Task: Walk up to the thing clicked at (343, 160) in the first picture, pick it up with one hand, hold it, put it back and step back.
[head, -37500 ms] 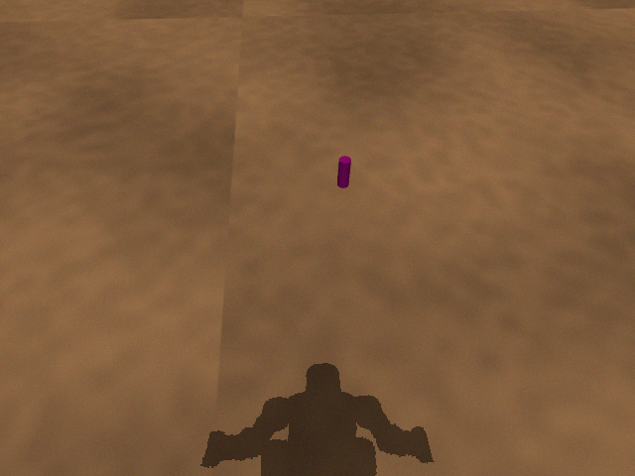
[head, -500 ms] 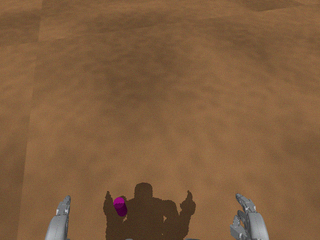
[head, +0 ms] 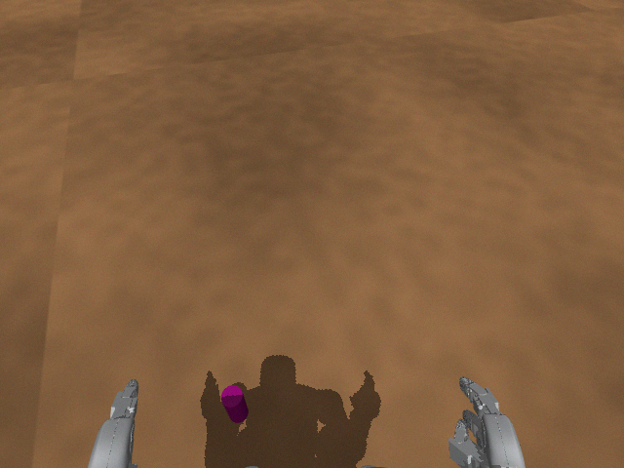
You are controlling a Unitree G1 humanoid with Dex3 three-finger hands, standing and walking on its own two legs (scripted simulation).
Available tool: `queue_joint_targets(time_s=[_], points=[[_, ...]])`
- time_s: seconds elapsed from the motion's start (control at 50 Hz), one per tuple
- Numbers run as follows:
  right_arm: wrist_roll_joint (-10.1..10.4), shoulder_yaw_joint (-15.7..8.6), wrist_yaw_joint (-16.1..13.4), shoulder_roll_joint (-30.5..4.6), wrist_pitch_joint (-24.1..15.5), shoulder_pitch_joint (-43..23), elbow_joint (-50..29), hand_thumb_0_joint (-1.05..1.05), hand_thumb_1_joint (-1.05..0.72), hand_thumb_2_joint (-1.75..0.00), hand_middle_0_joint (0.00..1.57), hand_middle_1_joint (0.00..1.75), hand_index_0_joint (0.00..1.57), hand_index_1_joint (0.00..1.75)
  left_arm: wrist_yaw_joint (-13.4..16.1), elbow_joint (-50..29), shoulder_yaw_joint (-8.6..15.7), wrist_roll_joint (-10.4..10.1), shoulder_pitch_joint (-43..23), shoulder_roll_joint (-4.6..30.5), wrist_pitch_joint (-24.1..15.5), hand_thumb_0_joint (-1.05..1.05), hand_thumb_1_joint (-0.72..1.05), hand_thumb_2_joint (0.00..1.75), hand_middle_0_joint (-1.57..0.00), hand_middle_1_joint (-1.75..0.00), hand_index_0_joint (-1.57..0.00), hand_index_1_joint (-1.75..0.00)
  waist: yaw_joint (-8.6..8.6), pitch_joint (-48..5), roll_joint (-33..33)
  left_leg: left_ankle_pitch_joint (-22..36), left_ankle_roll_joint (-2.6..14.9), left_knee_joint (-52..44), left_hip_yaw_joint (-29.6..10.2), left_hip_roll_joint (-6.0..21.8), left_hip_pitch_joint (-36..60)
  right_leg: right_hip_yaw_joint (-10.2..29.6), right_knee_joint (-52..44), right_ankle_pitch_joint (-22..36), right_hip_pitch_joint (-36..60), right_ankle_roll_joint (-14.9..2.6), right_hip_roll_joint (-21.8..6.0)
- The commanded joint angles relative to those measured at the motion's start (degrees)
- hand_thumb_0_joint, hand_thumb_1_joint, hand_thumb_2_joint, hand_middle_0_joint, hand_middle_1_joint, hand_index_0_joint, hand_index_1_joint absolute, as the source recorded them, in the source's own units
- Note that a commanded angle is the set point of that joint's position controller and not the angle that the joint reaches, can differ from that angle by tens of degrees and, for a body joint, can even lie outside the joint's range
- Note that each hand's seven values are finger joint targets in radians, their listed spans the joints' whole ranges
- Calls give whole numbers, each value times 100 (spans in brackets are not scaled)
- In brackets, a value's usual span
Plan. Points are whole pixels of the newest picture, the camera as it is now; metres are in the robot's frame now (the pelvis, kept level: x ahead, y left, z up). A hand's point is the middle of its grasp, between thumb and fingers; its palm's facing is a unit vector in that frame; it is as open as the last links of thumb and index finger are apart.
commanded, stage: stand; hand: left
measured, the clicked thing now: (235, 404) +0.39 +0.19 -0.65
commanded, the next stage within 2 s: none
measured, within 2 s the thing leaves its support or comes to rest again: neither
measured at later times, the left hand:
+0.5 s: hand out of the picture +0.13 +0.22 -0.10, palm faces -0.03 -0.94 -0.34, open 8.4 cm
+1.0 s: hand out of the picture +0.05 +0.25 -0.10, palm faces -0.01 -0.94 -0.33, open 7.4 cm
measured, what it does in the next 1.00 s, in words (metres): rises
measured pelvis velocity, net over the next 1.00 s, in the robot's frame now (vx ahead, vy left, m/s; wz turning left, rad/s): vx -0.02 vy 0.01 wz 0.00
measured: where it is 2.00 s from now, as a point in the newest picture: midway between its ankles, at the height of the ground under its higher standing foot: outside the picture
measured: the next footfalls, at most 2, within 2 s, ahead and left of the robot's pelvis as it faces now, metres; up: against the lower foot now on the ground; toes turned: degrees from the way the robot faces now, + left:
none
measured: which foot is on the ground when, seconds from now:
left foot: down 0.00-1.00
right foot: down 0.00-1.00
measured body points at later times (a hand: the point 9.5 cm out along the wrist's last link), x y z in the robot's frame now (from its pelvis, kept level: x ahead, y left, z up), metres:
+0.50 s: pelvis +0.00 +0.00 +0.02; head +0.02 +0.00 +0.47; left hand +0.13 +0.27 -0.08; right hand +0.12 -0.28 -0.09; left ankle +0.01 +0.11 -0.69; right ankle +0.00 -0.12 -0.69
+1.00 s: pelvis -0.02 +0.01 +0.05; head -0.03 +0.01 +0.50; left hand +0.05 +0.30 -0.08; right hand +0.06 -0.27 -0.09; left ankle +0.01 +0.11 -0.69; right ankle +0.00 -0.12 -0.69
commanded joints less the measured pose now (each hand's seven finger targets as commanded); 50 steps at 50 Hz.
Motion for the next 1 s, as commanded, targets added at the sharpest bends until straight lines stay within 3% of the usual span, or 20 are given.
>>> queue_joint_targets(time_s=[0.0, 0.04, 0.14, 0.18, 0.24, 0.26, 0.3, 0.34, 0.4, 0.46, 0.5, 0.56, 0.62, 0.66, 0.72, 0.82, 0.9, 0.96, 0.98], points=[[-33, -304, -57, -689, -334, -381, -900, 0, -90, -90, 20, 30, 20, 30, 77, -1026, 336, 2, -149, 526, -259, 0, -43, 19, -20, -21, -20, -21, -3, -364, 3, 1066, -12, -951, -51, -11, 418, -104, -838, 952, 220, -69, 55], [-37, -332, -71, -707, -321, -354, -917, 0, -90, -90, 20, 30, 20, 30, 76, -1021, 389, 16, -125, 568, -257, 0, -27, 35, -20, -30, -20, -30, -12, -548, -99, 1212, 8, -876, -18, -28, 461, -77, -859, 1125, 302, -56, 45], [-30, -318, -71, -715, -326, -370, -899, 0, -90, -90, 20, 30, 20, 30, 64, -1041, 300, 2, -267, 512, -257, 0, 13, 75, -20, -30, -20, -30, -44, -336, -81, 923, 15, -946, -25, -26, 396, -72, -892, 854, 168, -54, 43], [-39, -324, -82, -703, -341, -359, -906, 0, -90, -90, 20, 30, 20, 30, 74, -1081, 319, 14, -192, 531, -253, 0, 29, 90, -20, -30, -20, -30, -39, -574, -7, 1120, -1, -936, -52, -8, 500, -97, -817, 1003, 262, -70, 58], [-30, -309, -76, -686, -325, -381, -931, 0, -90, -90, 20, 30, 20, 30, 84, -1121, 384, 5, -68, 594, -258, 0, 53, 90, -20, -30, -20, -30, 10, -564, -42, 1198, 2, -922, -59, -15, 480, -93, -830, 1066, 299, -71, 49], [-710, -561, 265, -1413, 99, -808, 317, 0, -90, -90, 20, 30, 20, 30, -185, 890, 587, 530, -1105, 1282, -820, 0, 61, 90, -20, -30, -20, -30, 229, 256, -387, 1903, 206, -1104, -387, 209, 637, 629, -1057, 1572, 957, -416, -479], [-708, -587, 518, -1275, 338, -638, 567, 0, -90, -90, 20, 30, 20, 30, -381, 1572, 607, 588, -1035, 1346, -1182, 0, 77, 90, -20, -30, -20, -30, 142, -72, -634, 1872, 338, -1113, -311, 209, 941, 811, -1109, 1706, 1084, -570, -585], [-584, -588, 668, -1292, 384, -682, 635, 0, -90, -90, 20, 30, 20, 30, -507, 1895, 559, 434, -1092, 1366, -1350, 0, 90, 90, -20, -30, -20, -30, 156, 79, -341, 1454, 341, -1455, -374, 179, 1110, 790, -1287, 1310, 1024, -487, -577], [-413, -663, 837, -1338, 383, -810, 877, 0, -90, -90, 20, 30, 20, 30, -572, 2510, 527, 288, -1222, 1393, -1440, 0, 90, 90, -20, -30, -20, -30, 248, -71, -133, 1532, 290, -1694, -463, 203, 1435, 731, -1412, 1367, 1194, -385, -575], [-405, -651, 884, -1280, 438, -867, 1180, 0, -90, -90, 20, 30, 20, 30, -567, 3075, 521, 282, -1489, 1524, -1528, 0, 90, 90, -20, -30, -20, -30, 153, -18, -308, 1399, 242, -1827, -369, 126, 1680, 917, -1811, 1452, 1330, -357, -711], [-403, -639, 889, -1312, 470, -766, 1395, 0, -90, -90, 20, 30, 20, 30, -549, 3361, 514, 267, -1656, 1550, -1565, 0, 90, 90, -20, -30, -20, -30, 94, 40, -249, 1689, 226, -2011, -425, 184, 1864, 864, -1853, 1757, 1464, -335, -728], [-382, -644, 893, -1366, 515, -857, 1664, 0, -90, -90, 20, 30, 20, 30, -525, 3799, 466, 253, -1632, 1522, -1571, 0, 90, 90, -20, -30, -20, -30, 146, 254, -243, 1918, 209, -2276, -500, 228, 1913, 762, -2105, 1908, 1684, -276, -695], [-353, -629, 872, -1428, 539, -822, 1960, 0, -90, -90, 20, 30, 20, 30, -497, 4211, 436, 203, -1603, 1563, -1565, 0, 90, 90, -20, -30, -20, -30, 158, 157, -249, 2499, 189, -2437, -510, 301, 2260, 731, -2223, 2559, 2019, -270, -734], [-334, -613, 848, -1482, 549, -817, 2137, 0, -90, -90, 20, 30, 20, 30, -482, 4436, 427, 173, -1637, 1578, -1526, 0, 90, 90, -20, -30, -20, -30, 177, 165, -183, 2641, 189, -2687, -552, 368, 2437, 670, -2321, 2487, 2151, -238, -700], [-313, -583, 840, -1590, 576, -975, 2350, 0, -90, -90, 20, 30, 20, 30, -489, 4764, 395, 154, -1707, 1587, -1472, 0, 90, 90, -20, -30, -20, -30, 224, 466, -29, 2212, 184, -3205, -683, 447, 2283, 600, -2581, 1897, 2297, -169, -638], [-265, -556, 835, -1634, 588, -947, 2699, 0, -90, -90, 20, 30, 20, 30, -503, 5205, 363, 168, -1818, 1660, -1474, 0, 90, 90, -20, -30, -20, -30, 166, 595, -156, 2408, 107, -3485, -625, 459, 2526, 630, -2918, 1927, 2461, -127, -707], [-273, -566, 848, -1706, 620, -1094, 2880, 0, -90, -90, 20, 30, 20, 30, -541, 5475, 341, 168, -1827, 1679, -1431, 0, 90, 90, -20, -30, -20, -30, 197, 953, -39, 1184, 78, -3954, -751, 476, 2308, 582, -3134, 1302, 2330, -79, -636], [-266, -564, 878, -1673, 627, -1118, 2976, 0, -90, -90, 20, 30, 20, 30, -559, 5622, 326, 172, -1830, 1671, -1460, 0, 90, 90, -20, -30, -20, -30, 190, 926, -157, 1163, 84, -3987, -722, 477, 2343, 636, -3258, 1249, 2424, -68, -682], [-263, -571, 882, -1705, 645, -1137, 3009, 0, -90, -90, 20, 30, 20, 30, -565, 5665, 322, 183, -1831, 1679, -1462, 0, 90, 90, -20, -30, -20, -30, 185, 965, -117, 900, 85, -4038, -748, 481, 2243, 614, -3299, 1078, 2371, -47, -651]])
